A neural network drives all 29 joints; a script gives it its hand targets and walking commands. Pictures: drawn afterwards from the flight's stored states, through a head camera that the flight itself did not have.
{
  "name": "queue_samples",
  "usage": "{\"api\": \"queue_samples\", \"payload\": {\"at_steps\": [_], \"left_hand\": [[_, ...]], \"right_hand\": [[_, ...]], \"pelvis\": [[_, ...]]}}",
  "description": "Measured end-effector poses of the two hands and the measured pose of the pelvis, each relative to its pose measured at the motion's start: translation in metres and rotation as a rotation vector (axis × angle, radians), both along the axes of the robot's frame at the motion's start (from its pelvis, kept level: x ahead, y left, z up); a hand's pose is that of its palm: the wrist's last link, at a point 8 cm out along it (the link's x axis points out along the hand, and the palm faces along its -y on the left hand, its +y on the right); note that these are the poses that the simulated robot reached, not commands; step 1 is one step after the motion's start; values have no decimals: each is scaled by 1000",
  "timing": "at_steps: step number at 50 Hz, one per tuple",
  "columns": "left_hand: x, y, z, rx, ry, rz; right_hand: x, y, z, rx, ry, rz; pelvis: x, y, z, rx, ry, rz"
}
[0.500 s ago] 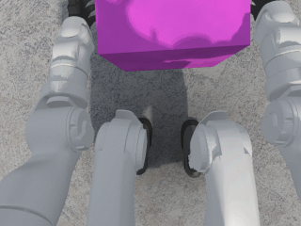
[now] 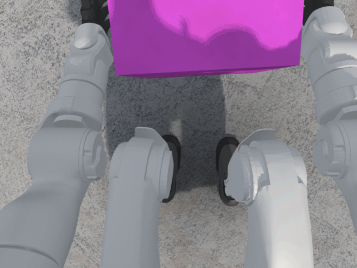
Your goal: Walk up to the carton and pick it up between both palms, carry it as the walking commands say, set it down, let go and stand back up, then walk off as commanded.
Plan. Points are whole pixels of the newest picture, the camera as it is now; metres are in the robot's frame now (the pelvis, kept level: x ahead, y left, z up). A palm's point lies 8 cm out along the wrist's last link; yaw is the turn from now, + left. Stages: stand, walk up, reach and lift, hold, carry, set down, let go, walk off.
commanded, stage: set down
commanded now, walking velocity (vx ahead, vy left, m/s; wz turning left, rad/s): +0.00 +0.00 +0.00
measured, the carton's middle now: (200, 25) +0.52 +0.00 -0.24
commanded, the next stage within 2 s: let go in 1.88 s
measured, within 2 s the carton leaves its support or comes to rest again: neither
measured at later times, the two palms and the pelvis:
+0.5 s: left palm (76, 26) +0.51 +0.23 -0.16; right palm (341, 7) +0.52 -0.23 -0.17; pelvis +0.00 +0.00 -0.01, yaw +0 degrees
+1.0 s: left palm out of the picture +0.52 +0.24 -0.04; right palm out of the picture +0.53 -0.25 -0.03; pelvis +0.01 +0.00 +0.07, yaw +0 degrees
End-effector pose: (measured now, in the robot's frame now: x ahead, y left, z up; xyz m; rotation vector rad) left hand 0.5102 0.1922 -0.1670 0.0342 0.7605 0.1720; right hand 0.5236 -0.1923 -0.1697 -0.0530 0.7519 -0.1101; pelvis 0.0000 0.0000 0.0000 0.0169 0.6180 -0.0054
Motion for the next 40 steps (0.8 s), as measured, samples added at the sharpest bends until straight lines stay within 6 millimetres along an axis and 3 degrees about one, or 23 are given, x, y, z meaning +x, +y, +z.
{"api": "queue_samples", "payload": {"at_steps": [5,17,29,34,40], "left_hand": [[-2,3,-4,7,-11,13],[-4,26,1,24,-22,38],[0,40,6,27,-48,46],[4,43,21,29,-82,41],[6,46,57,31,-106,25]], "right_hand": [[-5,-4,-7,-8,-5,-12],[-2,-30,2,-36,-18,-33],[3,-41,8,-40,-48,-37],[7,-45,23,-43,-81,-29],[9,-49,61,-47,-104,-12]], "pelvis": [[2,0,-2,0,-1,1],[4,0,-9,2,-3,-3],[4,0,-9,0,-5,-2],[6,0,-5,-2,1,-2],[9,0,15,-4,34,-5]]}}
